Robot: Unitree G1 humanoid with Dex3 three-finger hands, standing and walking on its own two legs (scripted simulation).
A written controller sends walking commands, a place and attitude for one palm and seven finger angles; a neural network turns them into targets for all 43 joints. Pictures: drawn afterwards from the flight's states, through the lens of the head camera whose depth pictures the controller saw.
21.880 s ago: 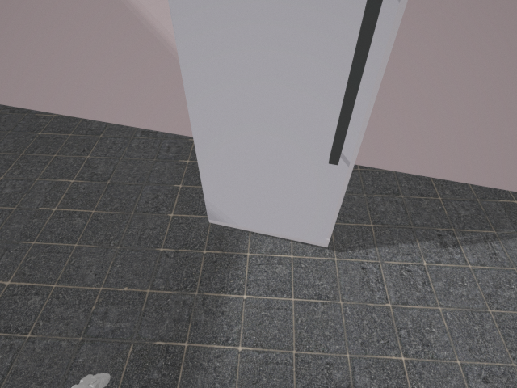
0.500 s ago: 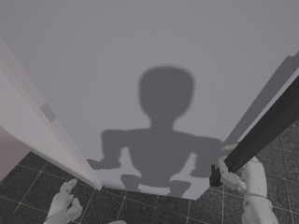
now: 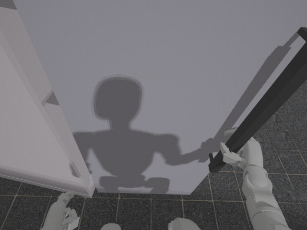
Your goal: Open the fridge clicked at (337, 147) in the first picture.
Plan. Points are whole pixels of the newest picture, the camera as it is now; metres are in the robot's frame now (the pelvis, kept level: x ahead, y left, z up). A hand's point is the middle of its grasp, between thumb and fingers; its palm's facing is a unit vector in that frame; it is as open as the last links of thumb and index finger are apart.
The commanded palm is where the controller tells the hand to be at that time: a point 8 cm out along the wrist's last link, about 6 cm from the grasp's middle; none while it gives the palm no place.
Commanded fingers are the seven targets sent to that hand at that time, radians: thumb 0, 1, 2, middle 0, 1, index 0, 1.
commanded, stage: stop walking and hold the door back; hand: right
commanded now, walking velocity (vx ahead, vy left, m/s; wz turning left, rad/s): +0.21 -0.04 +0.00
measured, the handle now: (243, 123) +0.38 -0.20 +0.10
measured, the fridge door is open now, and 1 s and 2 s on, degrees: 79 76 76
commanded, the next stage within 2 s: loosen the grip on the handle in 1.04 s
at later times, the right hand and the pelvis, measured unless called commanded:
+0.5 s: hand (225, 138) +0.38 -0.19 +0.02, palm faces +0.14 +0.96 -0.22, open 6.3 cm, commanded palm +0.35 -0.26 +0.01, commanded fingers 0.00 -0.90 -0.90 0.45 1.40 0.45 1.40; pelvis -0.01 -0.01 +0.00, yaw +2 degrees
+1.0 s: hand (226, 144) +0.36 -0.19 +0.02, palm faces +0.06 +0.98 -0.17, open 6.1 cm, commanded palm +0.33 -0.26 +0.01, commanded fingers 0.00 -0.90 -0.90 0.45 1.40 0.45 1.40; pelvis +0.01 -0.04 +0.01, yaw +5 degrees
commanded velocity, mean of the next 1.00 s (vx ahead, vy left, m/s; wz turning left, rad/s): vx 0.03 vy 0.02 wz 0.00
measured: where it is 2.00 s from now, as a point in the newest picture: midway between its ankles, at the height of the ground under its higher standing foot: outside the picture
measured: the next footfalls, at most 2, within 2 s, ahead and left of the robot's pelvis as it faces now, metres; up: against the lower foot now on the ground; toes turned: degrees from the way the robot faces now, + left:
right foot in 0.12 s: +0.02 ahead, -0.14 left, +0.00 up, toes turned -5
left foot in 0.34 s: +0.05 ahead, +0.08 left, +0.00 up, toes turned +6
